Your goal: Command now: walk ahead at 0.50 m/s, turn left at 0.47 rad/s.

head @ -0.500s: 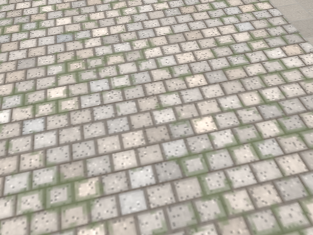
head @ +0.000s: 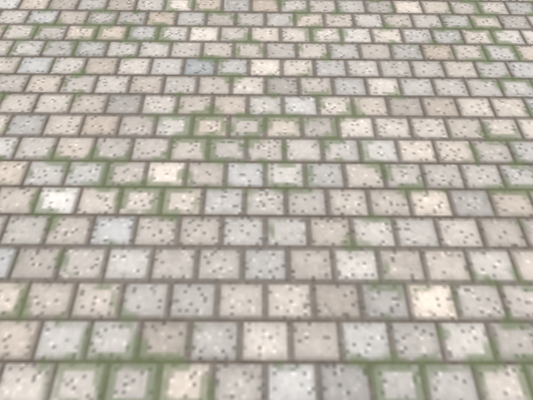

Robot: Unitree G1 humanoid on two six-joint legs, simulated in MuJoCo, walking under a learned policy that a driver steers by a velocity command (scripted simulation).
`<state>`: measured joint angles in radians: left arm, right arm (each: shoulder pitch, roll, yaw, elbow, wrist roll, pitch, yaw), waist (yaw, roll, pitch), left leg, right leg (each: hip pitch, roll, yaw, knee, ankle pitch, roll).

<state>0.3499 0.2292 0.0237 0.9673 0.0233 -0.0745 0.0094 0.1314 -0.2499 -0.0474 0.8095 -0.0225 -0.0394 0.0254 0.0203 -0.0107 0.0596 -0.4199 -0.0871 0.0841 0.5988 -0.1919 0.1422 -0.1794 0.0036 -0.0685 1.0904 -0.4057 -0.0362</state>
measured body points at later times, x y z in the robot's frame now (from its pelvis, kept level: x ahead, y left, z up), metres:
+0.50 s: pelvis +0.28 -0.01 +0.00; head +0.31 -0.01 +0.45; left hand +0.44 +0.26 -0.08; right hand +0.31 -0.30 -0.13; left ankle +0.09 +0.04 -0.70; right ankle +0.40 -0.09 -0.72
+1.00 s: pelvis +0.51 +0.09 +0.01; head +0.53 +0.11 +0.46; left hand +0.37 +0.30 -0.14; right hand +0.79 -0.05 -0.08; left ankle +0.56 +0.19 -0.72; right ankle +0.41 -0.08 -0.70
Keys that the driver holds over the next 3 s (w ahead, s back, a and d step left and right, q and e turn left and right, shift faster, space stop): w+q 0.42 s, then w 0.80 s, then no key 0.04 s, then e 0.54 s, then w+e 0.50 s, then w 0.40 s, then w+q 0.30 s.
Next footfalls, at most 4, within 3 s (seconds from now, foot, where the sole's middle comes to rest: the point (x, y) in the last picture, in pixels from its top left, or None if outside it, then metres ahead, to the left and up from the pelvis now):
0.46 right None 0.44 -0.08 -0.76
0.96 left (199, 340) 0.60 0.20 -0.76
1.48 right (231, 246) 0.88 0.14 -0.76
2.00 left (172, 269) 0.80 0.30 -0.76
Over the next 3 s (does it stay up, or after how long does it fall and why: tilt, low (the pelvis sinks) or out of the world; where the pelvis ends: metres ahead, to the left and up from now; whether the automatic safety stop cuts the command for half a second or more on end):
stays up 1.20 0.05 0.00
